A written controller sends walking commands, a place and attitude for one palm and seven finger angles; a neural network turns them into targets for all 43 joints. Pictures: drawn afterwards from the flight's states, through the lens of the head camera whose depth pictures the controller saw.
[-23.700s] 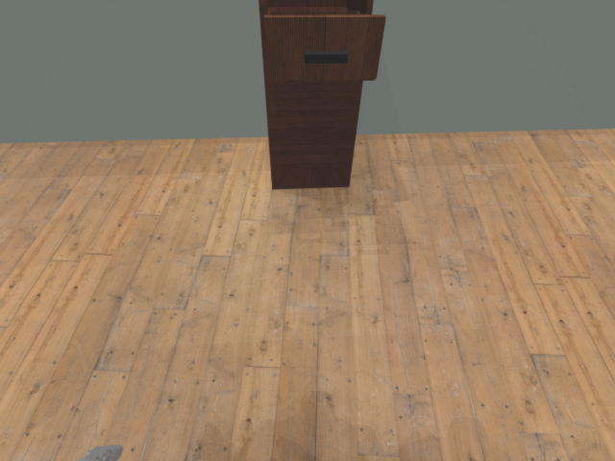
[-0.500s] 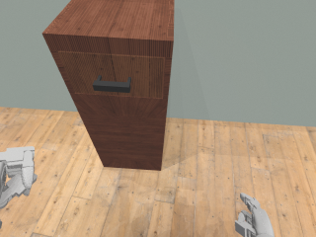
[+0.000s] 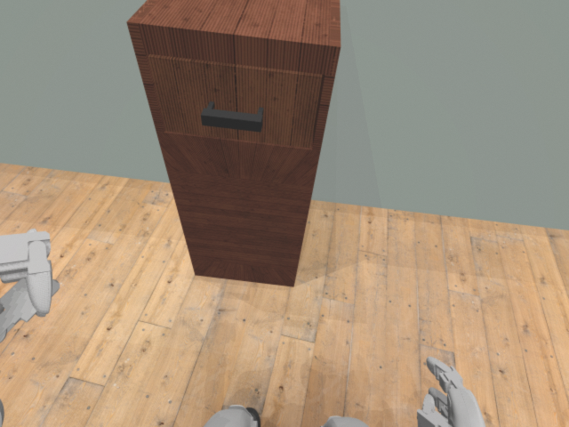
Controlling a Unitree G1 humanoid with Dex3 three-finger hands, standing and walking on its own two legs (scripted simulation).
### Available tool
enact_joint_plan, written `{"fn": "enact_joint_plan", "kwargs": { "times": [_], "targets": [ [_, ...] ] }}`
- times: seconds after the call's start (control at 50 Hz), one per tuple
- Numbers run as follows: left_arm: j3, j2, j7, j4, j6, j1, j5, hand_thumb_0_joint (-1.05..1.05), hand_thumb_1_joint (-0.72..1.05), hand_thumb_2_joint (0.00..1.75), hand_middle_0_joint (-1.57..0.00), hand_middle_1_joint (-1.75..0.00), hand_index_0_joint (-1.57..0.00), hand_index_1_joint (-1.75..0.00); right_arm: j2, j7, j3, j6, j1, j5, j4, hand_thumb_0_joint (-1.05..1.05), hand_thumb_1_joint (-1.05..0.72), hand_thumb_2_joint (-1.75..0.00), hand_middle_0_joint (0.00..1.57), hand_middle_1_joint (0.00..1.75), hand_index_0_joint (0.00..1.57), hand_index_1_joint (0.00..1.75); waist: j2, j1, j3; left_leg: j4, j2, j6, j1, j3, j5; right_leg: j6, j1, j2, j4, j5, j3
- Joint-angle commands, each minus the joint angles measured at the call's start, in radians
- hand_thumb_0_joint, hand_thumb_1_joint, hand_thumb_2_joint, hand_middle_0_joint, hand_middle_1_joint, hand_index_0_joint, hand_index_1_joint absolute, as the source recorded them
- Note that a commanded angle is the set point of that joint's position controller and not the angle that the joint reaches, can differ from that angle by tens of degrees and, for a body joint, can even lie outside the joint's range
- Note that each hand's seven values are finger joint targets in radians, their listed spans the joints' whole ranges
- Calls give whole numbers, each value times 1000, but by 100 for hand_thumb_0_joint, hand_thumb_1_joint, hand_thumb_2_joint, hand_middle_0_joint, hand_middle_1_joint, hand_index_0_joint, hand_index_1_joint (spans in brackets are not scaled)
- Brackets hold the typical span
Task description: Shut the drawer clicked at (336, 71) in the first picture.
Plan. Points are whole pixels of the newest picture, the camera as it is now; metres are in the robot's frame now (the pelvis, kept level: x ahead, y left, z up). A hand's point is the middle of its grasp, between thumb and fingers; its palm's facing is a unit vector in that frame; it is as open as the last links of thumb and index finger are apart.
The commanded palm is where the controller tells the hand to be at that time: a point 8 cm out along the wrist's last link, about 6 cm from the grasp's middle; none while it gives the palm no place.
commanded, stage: step back with the hand held close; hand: left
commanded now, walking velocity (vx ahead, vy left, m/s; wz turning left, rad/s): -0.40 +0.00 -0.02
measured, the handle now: (234, 114) +0.69 +0.13 +0.04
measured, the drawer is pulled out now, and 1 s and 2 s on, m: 0.00 0.00 0.00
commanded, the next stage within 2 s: stop stepping back and stand still in 0.30 s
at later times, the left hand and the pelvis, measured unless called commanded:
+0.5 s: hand (9, 407) +0.12 +0.22 +0.18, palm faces +0.16 -0.88 -0.45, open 3.2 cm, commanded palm +0.05 +0.28 +0.19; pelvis -0.12 +0.01 +0.01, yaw -7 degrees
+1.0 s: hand out of the picture -0.02 +0.25 +0.20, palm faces +0.32 -0.85 -0.42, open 3.3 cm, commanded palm -0.09 +0.30 +0.19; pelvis -0.23 +0.03 +0.01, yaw -3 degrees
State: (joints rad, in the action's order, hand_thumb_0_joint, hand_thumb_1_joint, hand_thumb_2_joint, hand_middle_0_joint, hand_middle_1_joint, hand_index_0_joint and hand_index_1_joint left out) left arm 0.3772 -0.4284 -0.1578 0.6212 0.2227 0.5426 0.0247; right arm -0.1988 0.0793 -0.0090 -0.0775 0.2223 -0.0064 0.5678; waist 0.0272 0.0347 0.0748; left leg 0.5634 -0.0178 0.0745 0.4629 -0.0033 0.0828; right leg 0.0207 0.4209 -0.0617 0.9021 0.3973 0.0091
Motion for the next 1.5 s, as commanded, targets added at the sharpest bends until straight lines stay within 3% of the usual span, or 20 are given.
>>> {"fn": "enact_joint_plan", "kwargs": {
  "times": [0.0, 0.12, 0.18, 0.24, 0.28, 0.32, 0.36, 0.52, 0.56, 0.58, 0.6, 0.78, 0.82, 0.9, 1.02, 1.08, 1.24, 1.3, 1.44, 1.48],
  "targets": [
    [161, -138, -22, 215, 91, 120, 22, 0, 90, 90, -140, -160, -140, -160, -122, -21, -63, -83, -104, 1, -169, 0, -90, -90, 20, 30, 20, 30, 132, -46, -191, -400, -235, 40, -13, -262, 484, -18, -146, -11, 85, 99, -7],
    [100, -118, 3, 187, 103, 79, 54, 0, 90, 90, -140, -160, -140, -160, -119, -37, -52, -84, -64, -9, -89, 0, -90, -90, 20, 30, 20, 30, 172, -30, -216, -315, -156, -85, -215, -108, 258, -54, -219, 24, -607, 53, -38],
    [136, -203, -8, 219, 127, -20, 49, 0, 90, 90, -140, -160, -140, -160, -90, -20, -41, -61, -75, -6, -58, 0, -90, -90, 20, 30, 20, 30, -157, -26, -207, 260, -12, -108, -299, -11, 229, -173, 56, 391, -740, -307, 278],
    [99, -156, 16, 166, 94, -14, 32, 0, 90, 90, -140, -160, -140, -160, -99, -4, -36, -67, -139, 12, -110, 0, -90, -90, 20, 30, 20, 30, -282, -33, -147, 207, 3, -82, -91, -2, 230, -131, -166, 294, -510, -799, 93],
    [114, -162, 24, 154, 70, -28, 37, 0, 90, 90, -140, -160, -140, -160, -111, 15, -12, -43, -178, 11, -113, 0, -90, -90, 20, 30, 20, 30, -86, -26, -103, -102, 7, -75, -172, 38, -172, -40, -186, 190, -347, -856, -7],
    [114, -171, 33, 193, 83, -33, 40, 0, 90, 90, -140, -160, -140, -160, -140, 1, -26, -61, -124, 0, -110, 0, -90, -90, 20, 30, 20, 30, 199, -42, -237, -177, -218, 14, -495, -193, -940, 1, -7, 29, -73, -148, -2],
    [114, -142, 37, 140, 105, 35, 40, 0, 90, 90, -140, -160, -140, -160, -128, -31, -37, -90, -70, -16, -85, 0, -90, -90, 20, 30, 20, 30, 176, -56, -295, -192, -291, 49, -479, -237, -803, -22, 8, 9, 22, 217, 74],
    [178, -152, -5, 253, 40, 234, 41, 0, 90, 90, -140, -160, -140, -160, -129, -32, -42, -56, -130, 5, -190, 0, -90, -90, 20, 30, 20, 30, 273, -40, -163, -449, -140, -35, 161, -94, 645, -43, -466, -4, -271, 72, -122],
    [167, -157, -12, 196, 21, 193, 21, 0, 90, 90, -140, -160, -140, -160, -113, -21, -48, -33, -127, 12, -175, 0, -90, -90, 20, 30, 20, 30, 17, -43, -105, -83, 17, -98, 150, 44, 545, -100, -333, 120, -554, 200, 6],
    [183, -188, -14, 197, 17, 163, 25, 0, 90, 90, -140, -160, -140, -160, -120, -15, -61, -22, -116, 15, -157, 0, -90, -90, 20, 30, 20, 30, -243, -35, -93, 394, 88, -106, -37, 19, 409, -186, 68, 358, -806, 452, 374],
    [135, -153, -4, 195, 14, 80, 38, 0, 90, 90, -140, -160, -140, -160, -135, -12, -65, -16, -111, 0, -122, 0, -90, -90, 20, 30, 20, 30, -281, -17, -8, 602, 62, -101, 11, -39, 327, -224, 192, 457, -836, 410, 442],
    [21, -72, -21, 122, 27, -103, -3, 0, 90, 90, -140, -160, -140, -160, -132, 26, -40, -108, -73, 6, -85, 0, -90, -90, 20, 30, 20, 30, -7, 5, -109, -165, 5, -19, -292, 88, 337, -83, 0, 205, -355, 215, -13],
    [49, -110, -25, 275, 59, -170, -28, 0, 90, 90, -140, -160, -140, -160, -150, 10, -40, -124, -52, -4, -110, 0, -90, -90, 20, 30, 20, 30, 392, 1, -38, -389, -283, 130, -277, -427, 554, -11, 225, 30, 195, 162, -88],
    [150, -160, -16, 238, 76, 12, -34, 0, 90, 90, -140, -160, -140, -160, -108, -42, -47, -137, -82, 3, -88, 0, -90, -90, 20, 30, 20, 30, 144, -26, 21, -394, -294, 155, -49, -390, 545, -26, 198, 126, 307, -24, 35],
    [130, -102, -15, 60, 57, 103, -7, 0, 90, 90, -140, -160, -140, -160, -118, -14, -43, -76, -78, -4, -88, 0, -90, -90, 20, 30, 20, 30, 186, -42, -82, -214, -163, 20, 194, -84, 604, -57, -420, 30, -288, 81, -134],
    [105, -112, 0, -23, 32, 17, 3, 0, 90, 90, -140, -160, -140, -160, -125, -13, -69, -60, -93, 19, -85, 0, -90, -90, 20, 30, 20, 30, -377, -33, -19, 590, 42, -43, 296, -10, 429, -213, -260, 422, -743, 256, 584],
    [77, -113, -12, 209, 79, -77, -4, 0, 90, 90, -140, -160, -140, -160, -96, 13, -34, -105, -111, -3, -54, 0, -90, -90, 20, 30, 20, 30, -75, -4, -58, -46, 4, -38, -326, 103, 247, -131, 44, 234, -492, 196, 52],
    [106, -127, -27, 322, 112, -80, -15, 0, 90, 90, -140, -160, -140, -160, -128, 7, -40, -130, -86, -9, -84, 0, -90, -90, 20, 30, 20, 30, 364, -22, -70, -347, -301, 99, -323, -404, 291, -27, 110, 56, -2, 172, -53],
    [138, -103, -10, 118, 73, 102, -2, 0, 90, 90, -140, -160, -140, -160, -111, -31, -43, -98, -79, 20, -92, 0, -90, -90, 20, 30, 20, 30, 91, -30, -95, -101, -130, -1, -45, -37, 194, -24, -311, 85, -461, -110, -30],
    [130, -107, -5, 65, 58, 122, 11, 0, 90, 90, -140, -160, -140, -160, -100, -32, -49, -73, -79, 22, -107, 0, -90, -90, 20, 30, 20, 30, -207, -8, -70, 164, 9, -60, 12, 38, 318, -120, -239, 311, -676, -72, 350]
  ]
}}
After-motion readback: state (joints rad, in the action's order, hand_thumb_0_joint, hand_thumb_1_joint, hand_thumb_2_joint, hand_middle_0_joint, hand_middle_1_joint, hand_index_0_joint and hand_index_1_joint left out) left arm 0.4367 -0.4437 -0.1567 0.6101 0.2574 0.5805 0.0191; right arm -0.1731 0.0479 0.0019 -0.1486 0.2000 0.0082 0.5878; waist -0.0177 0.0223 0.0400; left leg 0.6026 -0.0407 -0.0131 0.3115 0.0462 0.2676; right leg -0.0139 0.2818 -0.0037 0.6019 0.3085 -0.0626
